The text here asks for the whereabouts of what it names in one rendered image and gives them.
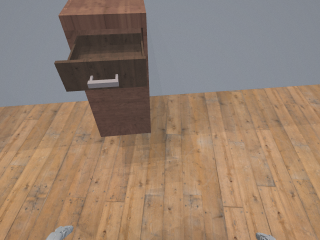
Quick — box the robot left hand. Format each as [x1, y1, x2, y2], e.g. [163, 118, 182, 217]
[46, 225, 74, 240]

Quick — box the handle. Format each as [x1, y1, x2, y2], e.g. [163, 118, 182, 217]
[87, 74, 119, 89]

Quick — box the cabinet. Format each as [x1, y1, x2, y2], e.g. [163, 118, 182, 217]
[58, 0, 151, 137]

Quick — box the drawer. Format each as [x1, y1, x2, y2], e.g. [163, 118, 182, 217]
[54, 33, 147, 92]

